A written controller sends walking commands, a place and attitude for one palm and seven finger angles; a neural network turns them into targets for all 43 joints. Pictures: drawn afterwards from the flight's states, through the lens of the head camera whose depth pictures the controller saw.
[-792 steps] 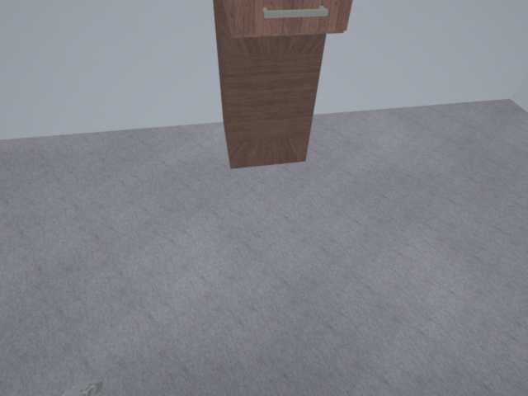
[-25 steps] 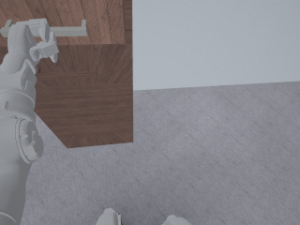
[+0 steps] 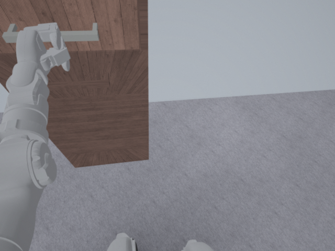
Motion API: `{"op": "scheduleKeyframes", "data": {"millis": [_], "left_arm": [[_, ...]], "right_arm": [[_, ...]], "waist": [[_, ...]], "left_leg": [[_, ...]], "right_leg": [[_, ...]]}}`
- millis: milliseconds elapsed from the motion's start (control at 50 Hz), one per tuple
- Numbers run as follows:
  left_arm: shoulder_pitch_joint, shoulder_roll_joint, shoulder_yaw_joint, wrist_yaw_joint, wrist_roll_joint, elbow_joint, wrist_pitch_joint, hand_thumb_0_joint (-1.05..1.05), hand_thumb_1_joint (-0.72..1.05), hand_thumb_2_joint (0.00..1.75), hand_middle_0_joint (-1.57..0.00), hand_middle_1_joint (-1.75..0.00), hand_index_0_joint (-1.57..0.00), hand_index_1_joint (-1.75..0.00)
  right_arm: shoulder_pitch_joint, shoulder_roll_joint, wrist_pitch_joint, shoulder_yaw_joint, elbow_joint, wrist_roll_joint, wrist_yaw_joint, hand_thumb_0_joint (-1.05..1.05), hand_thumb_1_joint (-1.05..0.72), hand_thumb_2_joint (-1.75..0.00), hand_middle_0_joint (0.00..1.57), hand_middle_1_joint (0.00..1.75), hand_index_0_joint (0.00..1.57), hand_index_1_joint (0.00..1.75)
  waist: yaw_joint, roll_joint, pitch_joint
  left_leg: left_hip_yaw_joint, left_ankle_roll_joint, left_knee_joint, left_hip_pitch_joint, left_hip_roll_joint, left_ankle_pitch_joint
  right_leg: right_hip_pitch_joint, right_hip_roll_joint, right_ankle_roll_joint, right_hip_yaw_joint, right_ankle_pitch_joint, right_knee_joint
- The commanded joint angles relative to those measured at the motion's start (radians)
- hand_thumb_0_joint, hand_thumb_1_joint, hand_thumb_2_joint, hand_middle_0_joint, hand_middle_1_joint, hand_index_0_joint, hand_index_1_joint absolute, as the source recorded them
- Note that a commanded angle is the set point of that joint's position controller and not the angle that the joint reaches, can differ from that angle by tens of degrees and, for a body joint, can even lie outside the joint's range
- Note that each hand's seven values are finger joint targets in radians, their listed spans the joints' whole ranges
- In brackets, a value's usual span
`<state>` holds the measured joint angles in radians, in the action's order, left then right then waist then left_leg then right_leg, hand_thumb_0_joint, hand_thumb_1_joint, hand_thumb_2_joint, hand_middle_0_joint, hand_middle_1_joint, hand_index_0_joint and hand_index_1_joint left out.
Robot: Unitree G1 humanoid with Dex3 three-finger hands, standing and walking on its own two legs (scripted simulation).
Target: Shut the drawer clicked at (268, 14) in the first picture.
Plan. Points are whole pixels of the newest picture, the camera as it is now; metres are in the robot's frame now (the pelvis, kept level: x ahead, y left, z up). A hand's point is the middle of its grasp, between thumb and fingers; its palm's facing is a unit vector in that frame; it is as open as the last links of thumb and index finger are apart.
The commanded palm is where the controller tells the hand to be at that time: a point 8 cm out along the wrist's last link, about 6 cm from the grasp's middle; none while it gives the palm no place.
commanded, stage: pull the fist back off the drawer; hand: left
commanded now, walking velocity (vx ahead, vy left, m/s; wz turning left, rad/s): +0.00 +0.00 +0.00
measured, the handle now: (54, 31) +0.60 +0.22 +0.16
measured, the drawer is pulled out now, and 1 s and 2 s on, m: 0.00 0.00 0.00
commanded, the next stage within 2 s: draw the hand back to the body in 0.24 s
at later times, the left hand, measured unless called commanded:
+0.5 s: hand (59, 62) +0.49 +0.19 +0.16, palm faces +0.07 -1.00 +0.00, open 3.3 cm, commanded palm +0.44 +0.24 +0.16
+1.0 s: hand (25, 122) +0.33 +0.21 +0.18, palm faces +0.27 -0.94 -0.20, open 3.3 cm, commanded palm +0.29 +0.25 +0.19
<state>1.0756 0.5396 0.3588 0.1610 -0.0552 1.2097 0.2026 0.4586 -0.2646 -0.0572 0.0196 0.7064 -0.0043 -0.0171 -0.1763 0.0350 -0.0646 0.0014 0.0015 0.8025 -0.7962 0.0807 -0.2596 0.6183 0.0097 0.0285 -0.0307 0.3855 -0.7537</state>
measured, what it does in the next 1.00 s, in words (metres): stands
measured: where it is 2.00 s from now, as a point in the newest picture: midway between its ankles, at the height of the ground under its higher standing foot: outside the picture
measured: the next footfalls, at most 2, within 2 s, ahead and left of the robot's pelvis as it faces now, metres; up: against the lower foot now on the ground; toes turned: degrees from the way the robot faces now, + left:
none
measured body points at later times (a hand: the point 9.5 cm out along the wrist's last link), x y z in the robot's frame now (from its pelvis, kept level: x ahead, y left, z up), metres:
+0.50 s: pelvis +0.04 -0.02 +0.01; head +0.08 -0.02 +0.46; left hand +0.48 +0.24 +0.17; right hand +0.10 -0.28 -0.10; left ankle +0.07 +0.12 -0.70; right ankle -0.02 -0.15 -0.70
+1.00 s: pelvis +0.03 -0.02 +0.03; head +0.02 -0.04 +0.48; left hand +0.31 +0.26 +0.19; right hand +0.25 -0.24 -0.04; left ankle +0.07 +0.12 -0.70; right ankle -0.02 -0.15 -0.70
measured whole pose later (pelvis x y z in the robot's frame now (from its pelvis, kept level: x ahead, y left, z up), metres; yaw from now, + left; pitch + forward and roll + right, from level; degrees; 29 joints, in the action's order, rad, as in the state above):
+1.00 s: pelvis +0.03 -0.02 +0.03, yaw +1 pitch -1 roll +0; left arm 0.07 0.31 0.22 0.02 -0.13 0.08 0.02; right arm 0.14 -0.23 -0.05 0.05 0.60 0.04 -0.08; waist 0.04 0.05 -0.03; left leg 0.03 -0.02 0.53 -0.29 0.06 -0.22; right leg 0.13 -0.01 0.01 -0.02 0.36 -0.51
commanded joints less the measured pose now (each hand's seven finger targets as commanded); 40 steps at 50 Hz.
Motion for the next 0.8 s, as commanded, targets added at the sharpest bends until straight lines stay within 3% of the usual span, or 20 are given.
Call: {"op": "scheduleKeyframes", "data": {"millis": [0, 40, 80, 120, 240, 280, 320, 380, 440, 480, 500, 540, 580, 640, 680, 740, 780], "left_arm": [[0.458, 0.17, 0.015, -0.004, -0.034, -0.288, 0.074, 0.0, 0.9, 0.9, -1.4, -1.6, -1.4, -1.6], [0.387, 0.19, 0.043, -0.007, -0.04, -0.318, 0.071, 0.0, 0.9, 0.9, -1.4, -1.6, -1.4, -1.6], [0.338, 0.171, 0.039, -0.011, -0.043, -0.361, 0.066, 0.0, 0.9, 0.9, -1.4, -1.6, -1.4, -1.6], [0.284, 0.158, 0.036, -0.012, -0.049, -0.371, 0.055, 0.0, 0.9, 0.9, -1.4, -1.6, -1.4, -1.6], [0.283, 0.191, 0.061, -0.01, -0.058, -0.452, 0.063, 0.0, 0.9, 0.9, -1.4, -1.6, -1.4, -1.6], [0.267, 0.122, 0.015, 0.002, -0.065, -0.448, 0.059, 0.0, 0.9, 0.9, -1.4, -1.6, -1.4, -1.6], [0.235, 0.15, 0.039, 0.013, -0.077, -0.418, 0.046, 0.0, 0.9, 0.9, -1.4, -1.6, -1.4, -1.6], [0.084, 0.153, 0.059, 0.044, -0.101, -0.511, 0.034, 0.0, 0.9, 0.9, -1.4, -1.6, -1.4, -1.6], [-0.067, 0.125, 0.053, 0.073, -0.141, -0.617, -0.002, 0.0, 0.9, 0.9, -1.4, -1.6, -1.4, -1.6], [-0.134, 0.127, 0.061, 0.088, -0.169, -0.716, -0.028, 0.0, 0.9, 0.9, -1.4, -1.6, -1.4, -1.6], [-0.171, 0.125, 0.059, 0.092, -0.176, -0.768, -0.041, 0.0, 0.9, 0.9, -1.4, -1.6, -1.4, -1.6], [-0.209, 0.086, 0.033, 0.095, -0.196, -0.869, -0.06, 0.0, 0.9, 0.9, -1.4, -1.6, -1.4, -1.6], [-0.259, 0.09, 0.046, 0.093, -0.209, -0.967, -0.075, 0.0, 0.9, 0.9, -1.4, -1.6, -1.4, -1.6], [-0.346, 0.078, 0.042, 0.098, -0.229, -1.066, -0.1, 0.0, 0.9, 0.9, -1.4, -1.6, -1.4, -1.6], [-0.378, 0.028, 0.002, 0.1, -0.23, -1.114, -0.124, 0.0, 0.9, 0.9, -1.4, -1.6, -1.4, -1.6], [-0.472, 0.005, -0.009, 0.103, -0.245, -1.161, -0.159, 0.0, 0.9, 0.9, -1.4, -1.6, -1.4, -1.6], [-0.498, -0.021, -0.029, 0.104, -0.247, -1.198, -0.186, 0.0, 0.9, 0.9, -1.4, -1.6, -1.4, -1.6]], "right_arm": [[0.113, -0.182, -0.013, -0.067, -0.077, 0.008, -0.009, 0.0, -0.9, -0.9, 0.2, 0.3, 0.2, 0.3], [0.1, -0.181, -0.006, -0.065, -0.095, 0.01, -0.011, 0.0, -0.9, -0.9, 0.2, 0.3, 0.2, 0.3], [0.081, -0.172, -0.001, -0.068, -0.11, 0.016, -0.01, 0.0, -0.9, -0.9, 0.2, 0.3, 0.2, 0.3], [0.07, -0.169, 0.006, -0.067, -0.119, 0.022, -0.01, 0.0, -0.9, -0.9, 0.2, 0.3, 0.2, 0.3], [0.041, -0.163, 0.016, -0.067, -0.119, 0.029, -0.021, 0.0, -0.9, -0.9, 0.2, 0.3, 0.2, 0.3], [0.029, -0.154, 0.017, -0.068, -0.119, 0.033, -0.02, 0.0, -0.9, -0.9, 0.2, 0.3, 0.2, 0.3], [0.021, -0.16, 0.023, -0.067, -0.116, 0.035, -0.024, 0.0, -0.9, -0.9, 0.2, 0.3, 0.2, 0.3], [-0.011, -0.158, 0.03, -0.07, -0.156, 0.041, -0.022, 0.0, -0.9, -0.9, 0.2, 0.3, 0.2, 0.3], [-0.056, -0.152, 0.038, -0.068, -0.193, 0.053, -0.023, 0.0, -0.9, -0.9, 0.2, 0.3, 0.2, 0.3], [-0.092, -0.149, 0.039, -0.067, -0.215, 0.062, -0.027, 0.0, -0.9, -0.9, 0.2, 0.3, 0.2, 0.3], [-0.112, -0.146, 0.038, -0.065, -0.226, 0.066, -0.028, 0.0, -0.9, -0.9, 0.2, 0.3, 0.2, 0.3], [-0.14, -0.141, 0.031, -0.062, -0.239, 0.069, -0.031, 0.0, -0.9, -0.9, 0.2, 0.3, 0.2, 0.3], [-0.171, -0.136, 0.02, -0.062, -0.244, 0.07, -0.035, 0.0, -0.9, -0.9, 0.2, 0.3, 0.2, 0.3], [-0.209, -0.136, 0.004, -0.056, -0.25, 0.071, -0.04, 0.0, -0.9, -0.9, 0.2, 0.3, 0.2, 0.3], [-0.243, -0.124, -0.008, -0.05, -0.254, 0.074, -0.045, 0.0, -0.9, -0.9, 0.2, 0.3, 0.2, 0.3], [-0.275, -0.126, -0.024, -0.043, -0.26, 0.075, -0.05, 0.0, -0.9, -0.9, 0.2, 0.3, 0.2, 0.3], [-0.305, -0.12, -0.031, -0.035, -0.267, 0.078, -0.055, 0.0, -0.9, -0.9, 0.2, 0.3, 0.2, 0.3]], "waist": [[0.004, 0.107, -0.406], [0.031, 0.108, -0.412], [0.041, 0.093, -0.414], [0.048, 0.06, -0.37], [0.05, 0.052, -0.372], [0.042, 0.05, -0.368], [0.048, 0.035, -0.349], [0.097, 0.04, -0.421], [0.118, -0.004, -0.401], [0.133, -0.001, -0.377], [0.141, 0.025, -0.36], [0.135, 0.009, -0.344], [0.144, 0.055, -0.349], [0.151, 0.027, -0.322], [0.149, 0.069, -0.286], [0.157, 0.024, -0.254], [0.161, 0.038, -0.226]], "left_leg": [[-0.055, 0.019, -0.099, 0.565, -0.027, 0.073], [-0.041, 0.021, -0.102, 0.555, -0.032, 0.098], [-0.029, 0.023, -0.102, 0.56, -0.033, 0.133], [-0.023, 0.025, -0.111, 0.542, -0.034, 0.138], [0.0, 0.034, -0.102, 0.55, -0.046, 0.2], [0.002, 0.035, -0.101, 0.575, -0.049, 0.224], [0.009, 0.037, -0.102, 0.553, -0.052, 0.219], [0.021, 0.04, -0.105, 0.577, -0.06, 0.298], [0.035, 0.048, -0.115, 0.567, -0.069, 0.324], [0.044, 0.049, -0.134, 0.568, -0.071, 0.322], [0.045, 0.048, -0.142, 0.57, -0.073, 0.318], [0.044, 0.052, -0.146, 0.597, -0.076, 0.33], [0.041, 0.048, -0.156, 0.635, -0.077, 0.338], [0.034, 0.046, -0.166, 0.649, -0.078, 0.346], [0.03, 0.042, -0.177, 0.67, -0.078, 0.332], [0.025, 0.042, -0.192, 0.676, -0.079, 0.304], [0.018, 0.036, -0.21, 0.676, -0.079, 0.271]], "right_leg": [[0.088, 0.06, -0.04, -0.036, -0.109, 0.132], [0.038, 0.059, -0.043, -0.032, -0.131, 0.133], [0.012, 0.06, -0.039, -0.03, -0.169, 0.136], [-0.01, 0.06, -0.038, -0.031, -0.186, 0.142], [-0.085, 0.055, -0.035, -0.012, -0.297, 0.145], [-0.078, 0.055, -0.033, -0.013, -0.326, 0.148], [-0.097, 0.051, -0.032, -0.007, -0.343, 0.155], [-0.189, 0.047, -0.035, -0.002, -0.451, 0.144], [-0.265, 0.046, -0.033, 0.001, -0.528, 0.156], [-0.297, 0.04, -0.028, 0.003, -0.564, 0.167], [-0.303, 0.039, -0.03, 0.003, -0.562, 0.171], [-0.312, 0.04, -0.028, 0.001, -0.582, 0.18], [-0.316, 0.037, -0.029, 0.001, -0.581, 0.186], [-0.332, 0.036, -0.029, -0.005, -0.587, 0.191], [-0.304, 0.033, -0.03, -0.011, -0.553, 0.2], [-0.306, 0.034, -0.03, -0.017, -0.513, 0.216], [-0.294, 0.028, -0.031, -0.022, -0.468, 0.225]]}}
